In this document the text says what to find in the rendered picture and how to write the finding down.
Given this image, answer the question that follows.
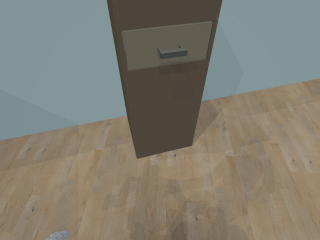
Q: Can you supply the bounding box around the cabinet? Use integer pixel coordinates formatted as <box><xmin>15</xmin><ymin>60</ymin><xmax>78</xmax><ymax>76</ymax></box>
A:
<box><xmin>107</xmin><ymin>0</ymin><xmax>223</xmax><ymax>159</ymax></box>

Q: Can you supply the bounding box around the drawer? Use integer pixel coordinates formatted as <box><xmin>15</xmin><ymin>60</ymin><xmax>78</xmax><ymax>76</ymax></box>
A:
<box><xmin>122</xmin><ymin>21</ymin><xmax>213</xmax><ymax>70</ymax></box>

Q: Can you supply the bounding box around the handle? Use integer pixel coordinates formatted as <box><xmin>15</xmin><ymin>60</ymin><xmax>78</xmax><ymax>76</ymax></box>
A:
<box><xmin>157</xmin><ymin>44</ymin><xmax>188</xmax><ymax>59</ymax></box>

